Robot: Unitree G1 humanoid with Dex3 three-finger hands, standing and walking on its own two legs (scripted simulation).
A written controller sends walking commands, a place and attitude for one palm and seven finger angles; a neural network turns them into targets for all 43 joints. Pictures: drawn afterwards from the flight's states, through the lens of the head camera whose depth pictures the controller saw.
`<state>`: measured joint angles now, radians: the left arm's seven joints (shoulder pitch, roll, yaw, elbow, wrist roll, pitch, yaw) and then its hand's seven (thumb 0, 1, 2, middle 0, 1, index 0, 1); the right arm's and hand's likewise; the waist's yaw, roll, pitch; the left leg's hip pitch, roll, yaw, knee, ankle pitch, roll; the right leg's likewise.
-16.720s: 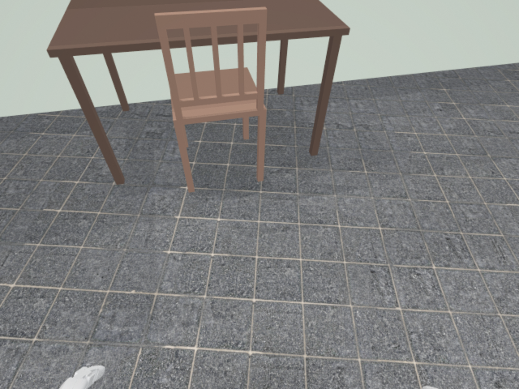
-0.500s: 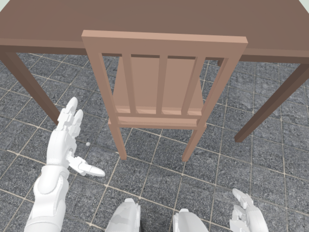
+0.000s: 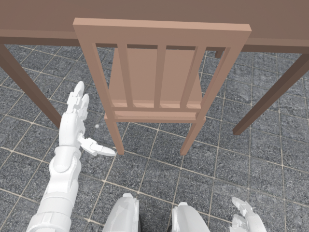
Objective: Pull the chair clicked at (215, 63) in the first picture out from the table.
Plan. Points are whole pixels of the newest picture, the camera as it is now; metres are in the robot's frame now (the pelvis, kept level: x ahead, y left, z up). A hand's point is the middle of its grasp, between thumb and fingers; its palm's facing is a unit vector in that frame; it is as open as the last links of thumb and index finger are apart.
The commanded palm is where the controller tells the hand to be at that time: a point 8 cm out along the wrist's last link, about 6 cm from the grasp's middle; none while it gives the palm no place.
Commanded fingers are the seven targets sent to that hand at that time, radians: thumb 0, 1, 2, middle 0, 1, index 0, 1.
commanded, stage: aim the fingers beside a spindle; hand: left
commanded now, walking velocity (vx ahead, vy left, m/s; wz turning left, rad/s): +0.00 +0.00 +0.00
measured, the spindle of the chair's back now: (158, 80) +0.53 +0.00 +0.02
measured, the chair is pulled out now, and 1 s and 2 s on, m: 0.00 0.00 0.00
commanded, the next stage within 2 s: push the fingers through the gap in 0.70 s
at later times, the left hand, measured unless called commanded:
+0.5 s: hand (101, 121) +0.39 +0.15 +0.02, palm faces +0.02 -1.00 -0.05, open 17.0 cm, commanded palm +0.36 +0.20 +0.02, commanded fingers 0.00 -0.50 0.30 -0.06 -0.08 -0.06 -0.08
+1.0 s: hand (100, 117) +0.40 +0.16 +0.02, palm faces +0.01 -1.00 -0.04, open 17.0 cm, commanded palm +0.38 +0.20 +0.02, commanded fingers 0.00 -0.50 0.30 -0.06 -0.08 -0.06 -0.08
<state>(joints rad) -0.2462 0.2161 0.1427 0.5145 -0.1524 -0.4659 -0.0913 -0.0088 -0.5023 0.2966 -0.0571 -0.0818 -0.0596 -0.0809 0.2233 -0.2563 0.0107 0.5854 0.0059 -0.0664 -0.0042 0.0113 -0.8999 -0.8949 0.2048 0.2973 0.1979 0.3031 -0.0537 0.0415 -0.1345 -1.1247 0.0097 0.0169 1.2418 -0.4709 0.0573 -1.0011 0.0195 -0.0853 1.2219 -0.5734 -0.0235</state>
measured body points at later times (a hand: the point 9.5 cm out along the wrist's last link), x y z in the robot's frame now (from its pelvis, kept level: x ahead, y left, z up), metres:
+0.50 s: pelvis +0.00 -0.01 +0.00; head +0.12 +0.00 +0.43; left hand +0.38 +0.20 +0.02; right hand +0.12 -0.26 -0.12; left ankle +0.06 +0.08 -0.63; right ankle +0.01 -0.11 -0.63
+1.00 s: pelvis +0.00 -0.01 -0.01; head +0.12 +0.01 +0.42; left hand +0.39 +0.21 +0.02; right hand +0.13 -0.26 -0.12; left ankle +0.06 +0.08 -0.63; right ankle +0.01 -0.11 -0.63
